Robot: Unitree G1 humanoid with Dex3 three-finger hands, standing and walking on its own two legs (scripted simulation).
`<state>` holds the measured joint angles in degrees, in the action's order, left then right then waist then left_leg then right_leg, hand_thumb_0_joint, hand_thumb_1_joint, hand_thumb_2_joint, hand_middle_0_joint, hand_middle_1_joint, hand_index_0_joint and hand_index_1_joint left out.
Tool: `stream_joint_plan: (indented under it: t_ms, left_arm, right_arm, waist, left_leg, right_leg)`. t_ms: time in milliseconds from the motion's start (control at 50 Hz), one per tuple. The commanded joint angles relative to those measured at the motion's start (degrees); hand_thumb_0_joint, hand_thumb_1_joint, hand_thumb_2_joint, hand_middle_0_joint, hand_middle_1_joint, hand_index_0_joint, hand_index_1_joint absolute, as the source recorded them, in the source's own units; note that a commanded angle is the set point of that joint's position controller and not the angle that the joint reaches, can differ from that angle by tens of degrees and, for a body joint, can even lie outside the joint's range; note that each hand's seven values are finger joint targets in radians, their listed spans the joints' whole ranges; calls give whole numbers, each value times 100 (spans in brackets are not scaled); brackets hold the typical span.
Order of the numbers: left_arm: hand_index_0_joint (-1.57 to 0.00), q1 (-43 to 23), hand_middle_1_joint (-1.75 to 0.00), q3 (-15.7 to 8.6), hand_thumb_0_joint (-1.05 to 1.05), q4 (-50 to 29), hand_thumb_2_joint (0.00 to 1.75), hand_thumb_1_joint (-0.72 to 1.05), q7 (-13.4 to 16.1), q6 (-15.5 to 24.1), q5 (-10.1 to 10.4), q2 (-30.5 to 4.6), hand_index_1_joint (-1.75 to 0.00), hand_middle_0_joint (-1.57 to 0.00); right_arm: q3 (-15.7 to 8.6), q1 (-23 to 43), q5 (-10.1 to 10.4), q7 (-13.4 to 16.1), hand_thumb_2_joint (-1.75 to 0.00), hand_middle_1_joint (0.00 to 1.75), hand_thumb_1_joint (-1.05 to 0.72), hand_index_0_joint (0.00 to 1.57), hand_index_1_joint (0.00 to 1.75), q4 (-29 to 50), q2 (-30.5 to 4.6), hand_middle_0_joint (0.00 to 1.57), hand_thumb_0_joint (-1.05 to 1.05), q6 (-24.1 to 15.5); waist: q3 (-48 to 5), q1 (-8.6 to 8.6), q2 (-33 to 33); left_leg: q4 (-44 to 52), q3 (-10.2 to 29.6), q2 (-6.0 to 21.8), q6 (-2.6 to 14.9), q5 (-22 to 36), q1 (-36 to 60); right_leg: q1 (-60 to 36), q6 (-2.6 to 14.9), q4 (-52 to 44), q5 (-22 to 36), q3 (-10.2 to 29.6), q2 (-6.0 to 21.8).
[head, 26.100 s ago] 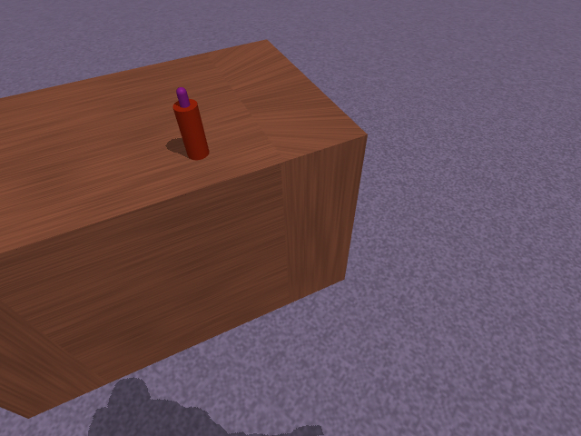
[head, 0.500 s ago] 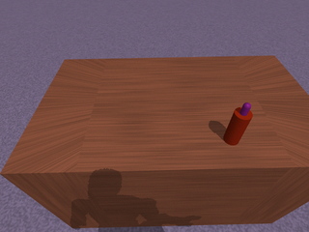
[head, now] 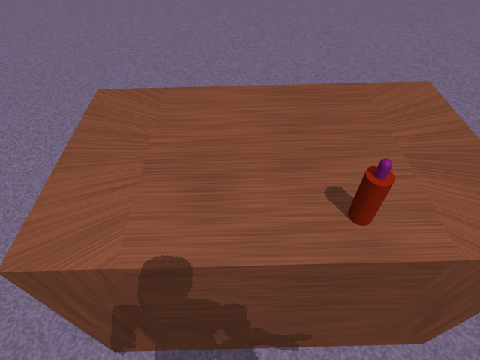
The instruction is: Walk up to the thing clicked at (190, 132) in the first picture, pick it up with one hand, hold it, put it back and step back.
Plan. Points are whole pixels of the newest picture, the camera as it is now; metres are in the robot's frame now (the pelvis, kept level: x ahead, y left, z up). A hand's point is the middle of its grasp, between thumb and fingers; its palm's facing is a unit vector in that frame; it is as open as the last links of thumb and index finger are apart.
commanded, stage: home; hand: right
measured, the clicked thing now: (372, 191) +0.44 -0.24 +0.00
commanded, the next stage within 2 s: stand in 0.04 s
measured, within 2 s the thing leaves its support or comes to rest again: neither
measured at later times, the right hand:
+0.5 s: hand out of the picture +0.07 -0.25 -0.16, palm faces -0.03 +0.94 -0.35, open 11.4 cm
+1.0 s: hand out of the picture +0.06 -0.25 -0.16, palm faces -0.03 +0.94 -0.34, open 7.4 cm
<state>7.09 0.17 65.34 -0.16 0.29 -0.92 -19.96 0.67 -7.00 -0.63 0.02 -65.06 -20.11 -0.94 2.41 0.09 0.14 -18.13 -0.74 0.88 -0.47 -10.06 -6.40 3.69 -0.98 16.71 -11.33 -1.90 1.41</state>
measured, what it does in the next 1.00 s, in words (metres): stands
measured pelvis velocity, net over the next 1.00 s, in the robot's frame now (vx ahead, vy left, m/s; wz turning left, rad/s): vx -0.01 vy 0.00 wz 0.01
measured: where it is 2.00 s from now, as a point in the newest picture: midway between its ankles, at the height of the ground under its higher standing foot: outside the picture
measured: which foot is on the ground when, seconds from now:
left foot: down 0.00-1.00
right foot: down 0.00-1.00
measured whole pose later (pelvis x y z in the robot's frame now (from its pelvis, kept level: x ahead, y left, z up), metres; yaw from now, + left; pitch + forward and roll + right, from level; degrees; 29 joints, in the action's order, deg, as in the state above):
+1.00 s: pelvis -0.01 +0.00 +0.00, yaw +0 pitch -2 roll +0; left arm 7.7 -0.1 65.0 -0.2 0.4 -0.9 -20.0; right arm 0.5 -7.3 -0.6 -0.2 -65.0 -19.9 -0.8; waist 2.5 0.1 0.1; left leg -17.9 -0.3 0.8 -0.5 -9.3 -6.3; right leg 3.4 -1.0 16.4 -10.7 -2.3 1.5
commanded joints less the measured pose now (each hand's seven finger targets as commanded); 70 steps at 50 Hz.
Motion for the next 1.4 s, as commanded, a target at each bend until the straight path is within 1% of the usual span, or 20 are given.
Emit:
stream_joint_plan:
  t_ms: [0, 80, 120, 160, 180, 240, 280, 320, 340, 480, 640, 780, 900, 940, 1000, 1100, 1140, 1200, 1300, 1380]
  left_arm:
    - [-20, -163, -30, -224, 0, -332, 90, 90, 81, 107, 37, -1191, -30, -20]
    - [-20, -158, -30, -232, 0, -328, 90, 90, 82, 100, 23, -1188, -30, -20]
    - [-20, -159, -29, -235, 0, -338, 90, 90, 79, 109, 23, -1184, -30, -20]
    - [-20, -177, -30, -236, 0, -354, 90, 90, 80, 112, 36, -1195, -30, -20]
    - [-20, -183, -30, -235, 0, -364, 90, 90, 83, 112, 27, -1189, -30, -20]
    - [-20, -166, -30, -241, 0, -341, 90, 90, 90, 112, 31, -1204, -30, -20]
    - [-20, -197, -30, -248, 0, -368, 90, 90, 88, 115, 20, -1220, -30, -20]
    - [-20, -169, -30, -241, 0, -367, 90, 90, 85, 109, 35, -1187, -30, -20]
    - [-20, -167, -30, -245, 0, -363, 90, 90, 89, 119, 34, -1206, -30, -20]
    - [-20, -182, -30, -253, 0, -364, 90, 90, 88, 124, 30, -1213, -30, -20]
    - [-20, -184, -30, -259, 0, -377, 90, 90, 82, 123, 25, -1208, -30, -20]
    - [-20, -146, -30, -253, 0, -396, 90, 90, 78, 139, 27, -1218, -30, -20]
    - [-20, -139, -30, -250, 0, -397, 90, 90, 82, 138, 27, -1211, -30, -20]
    - [-20, -146, -30, -252, 0, -385, 90, 90, 86, 126, 25, -1206, -30, -20]
    - [-20, -63, -30, -252, 0, -344, 90, 90, 68, 109, 31, -1185, -30, -20]
    - [-20, -110, -30, -257, 0, -392, 90, 90, 62, 120, 30, -1203, -30, -20]
    - [-20, -83, -30, -253, 0, -392, 90, 90, 58, 111, 14, -1193, -30, -20]
    - [-20, -81, -30, -254, 0, -386, 90, 90, 61, 112, 18, -1195, -30, -20]
    - [-20, -77, -30, -228, 0, -403, 90, 90, 81, 146, 37, -1180, -30, -20]
    - [-20, -93, -30, -232, 0, -385, 90, 90, 86, 122, 31, -1185, -30, -20]
  right_arm:
    - [-199, 135, 3, 106, -6, 5, 55, 5, 5, 298, -1246, 5, 0, -118]
    - [-204, 195, 2, 102, -6, 5, 54, 5, 5, 322, -1259, 5, 0, -115]
    - [-207, 188, 1, 107, -5, 5, 55, 5, 5, 328, -1265, 5, 0, -119]
    - [-201, 136, 6, 110, -21, 21, 39, 20, 21, 317, -1232, 20, 0, -119]
    - [-218, 158, 4, 113, -29, 29, 31, 20, 29, 328, -1272, 20, 0, -123]
    - [-213, 189, 9, 105, -53, 30, 7, 20, 30, 329, -1248, 20, 0, -105]
    - [-214, 188, 0, 102, -69, 30, -9, 20, 30, 352, -1222, 20, 0, -101]
    - [-211, 208, 5, 97, -85, 30, -25, 20, 30, 347, -1228, 20, 0, -112]
    - [-224, 173, 3, 97, -90, 30, -33, 20, 30, 342, -1258, 20, 0, -114]
    - [-227, 186, 9, 91, -90, 30, -89, 20, 30, 331, -1213, 20, 0, -96]
    - [-230, 159, -5, 85, -90, 30, -90, 20, 30, 336, -1226, 20, 0, -90]
    - [-218, 164, 11, 76, -90, 30, -90, 20, 30, 335, -1207, 20, 0, -107]
    - [-222, 150, 4, 79, -90, 30, -90, 20, 30, 330, -1222, 20, 0, -99]
    - [-232, 170, -3, 81, -90, 30, -90, 20, 30, 332, -1229, 20, 0, -92]
    - [-236, 169, 3, 76, -90, 30, -90, 20, 30, 304, -1251, 20, 0, -86]
    - [-242, 119, -6, 65, -90, 30, -90, 20, 30, 296, -1233, 20, 0, -104]
    - [-243, 162, -11, 70, -90, 30, -90, 20, 30, 306, -1235, 20, 0, -102]
    - [-232, 154, -7, 71, -90, 30, -90, 20, 30, 298, -1216, 20, 0, -105]
    - [-237, 149, 9, 75, -90, 30, -90, 20, 30, 301, -1243, 20, 0, -126]
    - [-240, 177, 4, 86, -90, 30, -90, 20, 30, 304, -1245, 20, 0, -101]
  waist:
    - [-447, -9, -66]
    - [-351, -26, -28]
    - [-423, -32, -7]
    - [-419, -7, -1]
    - [-455, -20, -23]
    - [-331, -19, 23]
    - [-394, -5, 74]
    - [-361, -24, -10]
    - [-394, -9, 6]
    - [-306, 1, 45]
    - [-244, 15, -16]
    - [-385, -5, 15]
    - [-359, -3, 13]
    - [-281, 1, 20]
    - [-113, -5, -91]
    - [-233, -2, -32]
    - [-218, -6, -96]
    - [-265, -8, -46]
    - [-473, -18, 15]
    - [-405, -14, -54]
  left_leg:
    - [172, 541, 694, 163, 1329, 206]
    - [238, 558, 674, 168, 1083, 128]
    - [167, 541, 710, 178, 1367, 249]
    - [208, 537, 688, 149, 1345, 240]
    - [162, 539, 713, 172, 1414, 254]
    - [202, 557, 696, 176, 1211, 153]
    - [167, 531, 691, 184, 1300, 211]
    - [214, 557, 686, 150, 1282, 210]
    - [187, 557, 702, 158, 1306, 206]
    - [244, 580, 683, 148, 1157, 130]
    - [284, 584, 667, 152, 801, 42]
    - [233, 603, 704, 167, 1180, 171]
    - [244, 602, 694, 175, 1084, 126]
    - [261, 593, 680, 164, 987, 79]
    - [354, 622, 646, 168, 486, -19]
    - [354, 637, 664, 159, 676, 7]
    - [383, 636, 651, 156, 442, -13]
    - [390, 655, 660, 172, 588, 29]
    - [188, 621, 723, 187, 1462, 270]
    - [206, 593, 693, 185, 1257, 159]
  right_leg:
    - [-30, 196, -176, 1150, 547, 685]
    - [49, 182, -232, 897, 508, 654]
    - [14, 194, -192, 1163, 520, 690]
    - [39, 197, -193, 1083, 508, 664]
    - [-37, 203, -178, 1185, 507, 677]
    - [-9, 178, -242, 1013, 506, 680]
    - [-18, 200, -215, 1181, 511, 694]
    - [31, 194, -198, 1085, 469, 660]
    - [-19, 193, -220, 1108, 496, 684]
    - [0, 193, -270, 950, 492, 666]
    - [71, 191, -350, 602, 514, 667]
    - [3, 194, -266, 945, 496, 681]
    - [6, 191, -268, 889, 503, 689]
    - [48, 193, -282, 777, 500, 685]
    - [180, 193, -363, 348, 510, 658]
    - [113, 209, -317, 431, 525, 670]
    - [183, 205, -322, 324, 513, 659]
    - [166, 208, -261, 481, 498, 667]
    - [33, 191, -172, 1128, 478, 708]
    - [-29, 189, -194, 1064, 480, 717]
